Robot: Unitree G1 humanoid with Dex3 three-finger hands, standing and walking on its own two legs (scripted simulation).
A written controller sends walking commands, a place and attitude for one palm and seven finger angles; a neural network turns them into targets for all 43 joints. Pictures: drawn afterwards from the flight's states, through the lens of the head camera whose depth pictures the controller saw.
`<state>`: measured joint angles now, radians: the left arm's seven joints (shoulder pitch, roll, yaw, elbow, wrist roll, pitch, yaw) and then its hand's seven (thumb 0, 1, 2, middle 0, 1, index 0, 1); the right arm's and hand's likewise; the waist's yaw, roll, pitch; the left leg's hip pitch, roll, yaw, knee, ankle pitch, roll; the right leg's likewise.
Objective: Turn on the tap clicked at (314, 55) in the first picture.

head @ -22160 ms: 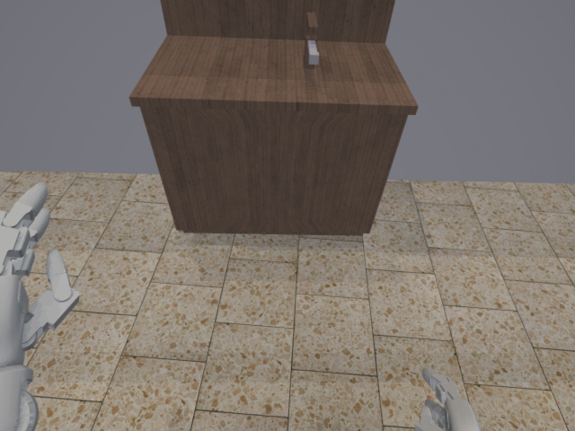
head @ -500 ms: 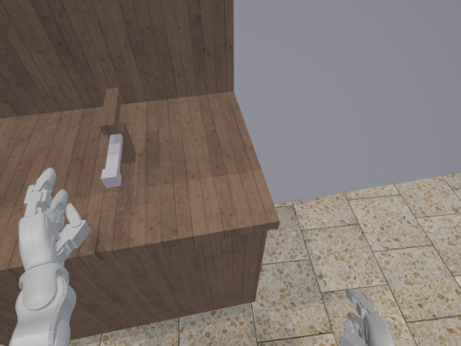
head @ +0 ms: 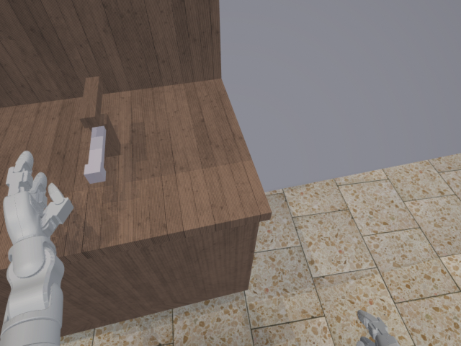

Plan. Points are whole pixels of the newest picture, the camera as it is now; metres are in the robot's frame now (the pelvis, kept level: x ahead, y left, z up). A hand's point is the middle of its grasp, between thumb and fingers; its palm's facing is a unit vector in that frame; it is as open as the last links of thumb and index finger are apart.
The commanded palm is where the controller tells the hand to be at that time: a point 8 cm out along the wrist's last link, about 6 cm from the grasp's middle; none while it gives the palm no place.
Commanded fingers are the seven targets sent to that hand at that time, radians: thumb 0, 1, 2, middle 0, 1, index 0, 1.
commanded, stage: reach beside the lever's end, fingers flat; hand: left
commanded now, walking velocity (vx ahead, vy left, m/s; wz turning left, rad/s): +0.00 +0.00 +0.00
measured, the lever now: (95, 173) +0.39 +0.28 +0.07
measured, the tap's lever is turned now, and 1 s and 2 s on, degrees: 0 0 14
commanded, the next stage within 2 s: push the lever round in 0.64 s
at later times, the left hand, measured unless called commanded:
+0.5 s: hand (77, 186) +0.37 +0.31 +0.06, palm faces +0.50 -0.86 -0.09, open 7.8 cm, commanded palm +0.32 +0.34 +0.06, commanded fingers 0.00 0.90 0.90 -0.15 -0.15 -0.15 -0.15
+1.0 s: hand (77, 194) +0.35 +0.30 +0.05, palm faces +0.49 -0.87 -0.07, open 7.8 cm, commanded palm +0.31 +0.34 +0.06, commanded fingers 0.00 0.90 0.90 -0.15 -0.15 -0.15 -0.15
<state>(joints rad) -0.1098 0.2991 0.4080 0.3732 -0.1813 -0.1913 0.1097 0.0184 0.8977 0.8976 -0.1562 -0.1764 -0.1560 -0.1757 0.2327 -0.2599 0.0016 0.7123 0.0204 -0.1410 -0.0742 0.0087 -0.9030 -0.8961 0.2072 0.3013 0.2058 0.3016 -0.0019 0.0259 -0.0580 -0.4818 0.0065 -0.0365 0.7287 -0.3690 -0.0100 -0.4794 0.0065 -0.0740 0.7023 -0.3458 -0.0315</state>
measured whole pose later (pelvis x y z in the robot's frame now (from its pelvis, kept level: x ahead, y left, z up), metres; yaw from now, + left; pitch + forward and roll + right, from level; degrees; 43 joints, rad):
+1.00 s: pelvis +0.01 +0.02 -0.01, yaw -1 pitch +10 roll -2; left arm -0.21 0.30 0.41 0.51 -0.15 -0.27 0.09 0.02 0.90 0.90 -0.15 -0.15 -0.15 -0.15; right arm 0.25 -0.25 -0.01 0.69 0.01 -0.06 -0.04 0.01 -0.90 -0.90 0.21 0.30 0.21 0.30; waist -0.01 0.02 -0.09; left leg -0.57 0.00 -0.03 0.80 -0.41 0.01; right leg -0.56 0.00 -0.07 0.74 -0.36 -0.01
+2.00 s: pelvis +0.00 +0.00 -0.01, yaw +0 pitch +10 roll -1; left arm -0.26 0.16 0.28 0.50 -0.04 -0.25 0.42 0.03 0.93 0.91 -0.15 -0.15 -0.15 -0.15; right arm 0.23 -0.23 -0.01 0.70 -0.01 -0.04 -0.02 0.01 -0.90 -0.90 0.21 0.30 0.21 0.30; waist -0.02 0.03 -0.11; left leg -0.56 0.01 -0.04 0.79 -0.40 -0.02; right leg -0.55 0.01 -0.08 0.76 -0.38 -0.04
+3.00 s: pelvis +0.00 +0.00 -0.01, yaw +0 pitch +12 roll -1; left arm -0.60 0.03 0.28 0.80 0.10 -0.21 0.83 0.01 0.92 0.91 -0.15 -0.15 -0.15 -0.15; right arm 0.22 -0.20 -0.03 0.77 -0.09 0.03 0.02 0.01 -0.91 -0.90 0.21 0.30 0.20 0.30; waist -0.07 0.02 -0.13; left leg -0.65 0.01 -0.05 0.83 -0.40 -0.02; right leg -0.64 0.01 -0.09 0.80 -0.38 -0.04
